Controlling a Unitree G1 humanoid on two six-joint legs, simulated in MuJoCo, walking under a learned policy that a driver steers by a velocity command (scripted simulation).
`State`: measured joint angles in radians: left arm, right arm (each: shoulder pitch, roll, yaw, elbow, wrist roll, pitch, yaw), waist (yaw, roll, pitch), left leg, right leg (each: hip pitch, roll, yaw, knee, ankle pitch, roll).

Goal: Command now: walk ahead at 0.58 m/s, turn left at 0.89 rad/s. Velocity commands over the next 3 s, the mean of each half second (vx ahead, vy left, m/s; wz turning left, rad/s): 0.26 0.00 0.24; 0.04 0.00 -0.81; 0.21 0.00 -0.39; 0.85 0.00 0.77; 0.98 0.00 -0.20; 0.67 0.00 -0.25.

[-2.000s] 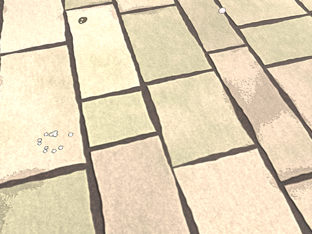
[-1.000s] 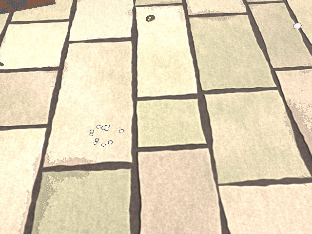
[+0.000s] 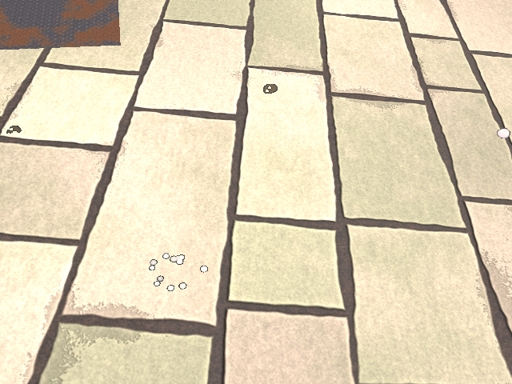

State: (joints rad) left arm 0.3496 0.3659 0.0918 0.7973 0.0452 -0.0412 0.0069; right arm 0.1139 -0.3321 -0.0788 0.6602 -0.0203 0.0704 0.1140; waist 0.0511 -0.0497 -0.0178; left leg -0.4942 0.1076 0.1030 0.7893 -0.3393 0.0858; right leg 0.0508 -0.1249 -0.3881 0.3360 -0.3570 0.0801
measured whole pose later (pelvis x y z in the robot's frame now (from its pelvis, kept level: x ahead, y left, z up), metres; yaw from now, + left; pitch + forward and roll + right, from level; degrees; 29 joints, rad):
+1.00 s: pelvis +0.33 +0.17 +0.00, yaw -21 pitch +2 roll +1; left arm 0.24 0.36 0.12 0.71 0.01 0.06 -0.01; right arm 0.12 -0.31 -0.01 0.70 -0.01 0.00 -0.04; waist 0.05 -0.01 0.05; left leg -0.35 -0.06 -0.14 0.56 -0.31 -0.03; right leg -0.32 0.22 0.35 0.50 -0.17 -0.05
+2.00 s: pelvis +0.70 +0.11 -0.03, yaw -4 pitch +1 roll +1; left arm 0.33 0.25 0.01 0.82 0.04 -0.09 0.00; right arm 0.18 -0.33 -0.07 0.73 -0.02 0.00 0.04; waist 0.02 0.02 0.06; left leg -0.50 -0.14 0.11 0.76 -0.29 0.18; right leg -0.19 -0.07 -0.01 1.39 -0.33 0.01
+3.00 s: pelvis +1.60 +0.00 +0.00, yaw -19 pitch +1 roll +1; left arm 0.11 0.30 0.03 0.76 0.05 -0.04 0.01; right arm 0.34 -0.28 -0.03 0.84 -0.01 -0.07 0.00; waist -0.05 -0.01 0.12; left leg -0.35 -0.11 -0.05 0.40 -0.07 0.06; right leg -0.54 0.04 0.06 1.20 -0.42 0.02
